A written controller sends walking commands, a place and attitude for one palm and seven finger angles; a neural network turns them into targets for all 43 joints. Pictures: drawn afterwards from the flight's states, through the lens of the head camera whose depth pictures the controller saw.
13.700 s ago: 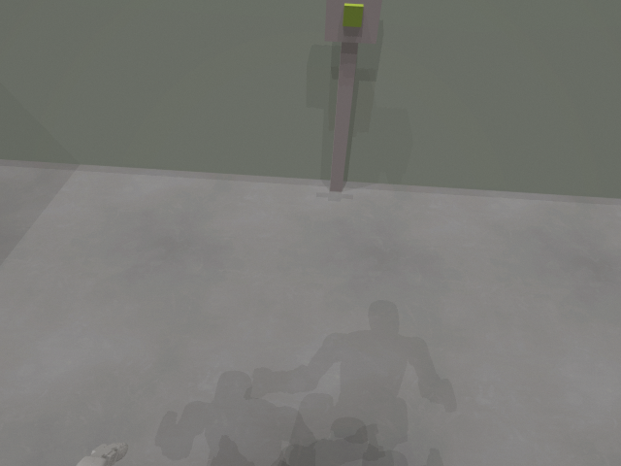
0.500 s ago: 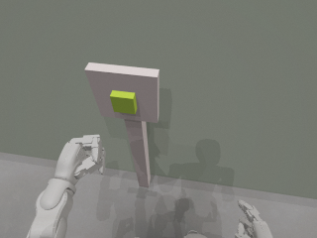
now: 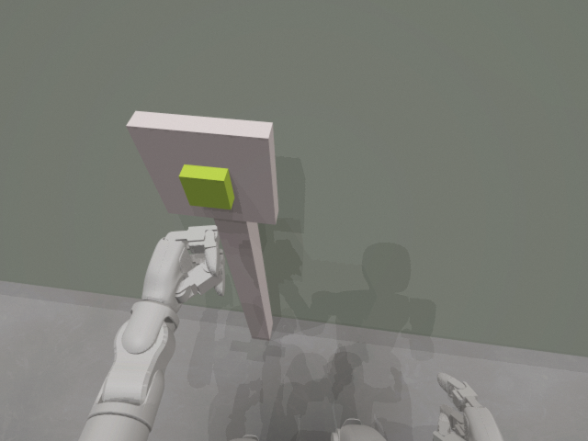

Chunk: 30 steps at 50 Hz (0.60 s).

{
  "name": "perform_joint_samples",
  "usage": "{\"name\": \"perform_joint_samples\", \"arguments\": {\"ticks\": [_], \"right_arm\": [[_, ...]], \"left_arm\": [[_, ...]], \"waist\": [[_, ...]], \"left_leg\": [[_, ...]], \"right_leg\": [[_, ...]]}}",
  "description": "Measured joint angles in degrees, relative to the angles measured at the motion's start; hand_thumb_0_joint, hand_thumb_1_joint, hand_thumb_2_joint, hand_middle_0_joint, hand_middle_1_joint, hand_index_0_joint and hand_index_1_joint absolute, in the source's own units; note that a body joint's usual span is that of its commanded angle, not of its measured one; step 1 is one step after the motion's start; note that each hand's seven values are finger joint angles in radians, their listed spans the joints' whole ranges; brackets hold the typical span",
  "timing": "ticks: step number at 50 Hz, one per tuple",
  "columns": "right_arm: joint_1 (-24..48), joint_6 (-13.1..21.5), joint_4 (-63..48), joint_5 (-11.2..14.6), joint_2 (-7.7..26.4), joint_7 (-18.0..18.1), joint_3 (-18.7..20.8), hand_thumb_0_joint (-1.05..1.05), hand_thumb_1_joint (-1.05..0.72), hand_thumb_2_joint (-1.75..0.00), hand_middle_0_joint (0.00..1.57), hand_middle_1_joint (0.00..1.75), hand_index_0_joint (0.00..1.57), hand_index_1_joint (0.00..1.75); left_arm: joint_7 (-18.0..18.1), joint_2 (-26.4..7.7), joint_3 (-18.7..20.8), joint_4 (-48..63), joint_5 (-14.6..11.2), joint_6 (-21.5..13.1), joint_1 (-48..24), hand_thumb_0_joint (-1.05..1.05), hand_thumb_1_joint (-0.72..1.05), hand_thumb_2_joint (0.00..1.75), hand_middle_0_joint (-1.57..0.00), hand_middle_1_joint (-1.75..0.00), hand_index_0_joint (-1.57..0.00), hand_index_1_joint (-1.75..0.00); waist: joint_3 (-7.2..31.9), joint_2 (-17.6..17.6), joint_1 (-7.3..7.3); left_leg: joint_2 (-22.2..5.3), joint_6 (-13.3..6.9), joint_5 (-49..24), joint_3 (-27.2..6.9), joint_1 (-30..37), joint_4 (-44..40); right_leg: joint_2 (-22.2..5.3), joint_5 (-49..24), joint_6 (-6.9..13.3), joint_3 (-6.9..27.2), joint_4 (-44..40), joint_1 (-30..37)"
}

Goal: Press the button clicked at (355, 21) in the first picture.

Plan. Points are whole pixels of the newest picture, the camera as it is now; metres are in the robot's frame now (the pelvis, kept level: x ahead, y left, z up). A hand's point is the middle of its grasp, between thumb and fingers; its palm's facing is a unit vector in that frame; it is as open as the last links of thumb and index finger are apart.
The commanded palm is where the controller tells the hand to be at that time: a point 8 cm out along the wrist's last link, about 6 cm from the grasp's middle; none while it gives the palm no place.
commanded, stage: aim a knuckle at the button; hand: left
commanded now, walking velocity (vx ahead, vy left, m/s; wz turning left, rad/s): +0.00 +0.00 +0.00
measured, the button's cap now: (209, 185) +0.44 +0.13 +0.09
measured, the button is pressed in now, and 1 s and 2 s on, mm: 0 0 8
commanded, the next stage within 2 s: press the button with the knuckle in 1.04 s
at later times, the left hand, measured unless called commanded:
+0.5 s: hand (214, 262) +0.34 +0.12 +0.05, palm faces -0.13 -0.99 -0.03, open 3.1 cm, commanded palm +0.32 +0.17 +0.06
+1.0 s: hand (217, 254) +0.35 +0.12 +0.05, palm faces -0.15 -0.99 -0.01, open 3.1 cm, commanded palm +0.33 +0.17 +0.06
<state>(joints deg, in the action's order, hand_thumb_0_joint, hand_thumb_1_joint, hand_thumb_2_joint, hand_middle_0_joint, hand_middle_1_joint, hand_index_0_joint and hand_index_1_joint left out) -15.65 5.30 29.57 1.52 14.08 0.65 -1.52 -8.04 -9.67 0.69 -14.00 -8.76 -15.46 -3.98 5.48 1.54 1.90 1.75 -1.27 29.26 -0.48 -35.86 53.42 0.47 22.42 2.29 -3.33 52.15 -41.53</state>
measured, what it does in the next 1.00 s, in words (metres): stands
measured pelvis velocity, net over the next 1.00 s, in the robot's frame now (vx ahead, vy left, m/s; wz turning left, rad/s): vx -0.01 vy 0.01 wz -0.02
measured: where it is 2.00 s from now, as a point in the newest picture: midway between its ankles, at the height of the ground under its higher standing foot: outside the picture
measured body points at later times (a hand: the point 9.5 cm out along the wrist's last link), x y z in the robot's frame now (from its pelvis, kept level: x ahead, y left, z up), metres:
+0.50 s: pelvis -0.01 -0.01 +0.00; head +0.05 -0.02 +0.45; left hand +0.34 +0.17 +0.06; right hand +0.11 -0.26 -0.10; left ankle -0.03 +0.11 -0.69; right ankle +0.03 -0.10 -0.69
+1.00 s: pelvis -0.01 +0.01 +0.00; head +0.06 +0.01 +0.44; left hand +0.35 +0.17 +0.06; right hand +0.11 -0.23 -0.11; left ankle -0.03 +0.11 -0.69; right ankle +0.03 -0.10 -0.69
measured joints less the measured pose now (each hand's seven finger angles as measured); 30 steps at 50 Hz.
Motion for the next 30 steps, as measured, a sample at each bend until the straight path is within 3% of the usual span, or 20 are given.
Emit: {"name": "perform_joint_samples", "arguments": {"ticks": [11, 20, 30], "right_arm": [[0.2, -1.9, 1.1, 0.0, 0.0, -0.2, 0.1, 0.01, -0.91, -0.9, 0.2, 0.3, 0.2, 0.29], [-1.9, -3.0, 1.4, 0.3, 0.1, -0.2, 0.3, 0.01, -0.91, -0.9, 0.2, 0.3, 0.2, 0.29], [-0.7, -2.2, 1.7, 0.5, 0.8, 0.2, 0.6, 0.01, -0.91, -0.9, 0.2, 0.3, 0.2, 0.29]], "left_arm": [[0.4, -0.4, 1.7, -9.5, 0.4, -1.0, -8.9, 0.01, 0.9, 0.9, -1.3, -1.5, -1.3, -1.5], [-1.0, -1.4, 4.7, -10.0, -1.2, -3.5, -6.6, 0.02, 0.9, 0.9, -1.3, -1.5, -1.3, -1.5], [-2.2, -0.6, 1.9, -12.5, -1.3, -4.3, -8.8, 0.01, 0.9, 0.9, -1.3, -1.5, -1.3, -1.5]], "waist": [[-0.1, -0.4, 0.91], [0.3, -0.3, 0.71], [-0.6, -0.3, 0.61]], "left_leg": [[-0.3, 0.6, -0.2, 0.0, -1.9, 0.7], [-0.6, 0.7, -1.0, 0.7, 0.0, -1.4], [-0.2, 0.2, -1.1, 0.1, -1.6, 0.1]], "right_leg": [[0.3, -0.2, 0.7, -0.1, 0.9, -2.1], [0.7, -1.0, 0.7, 0.6, -0.7, -0.6], [0.2, -1.4, 0.3, 0.0, -0.4, -1.4]]}}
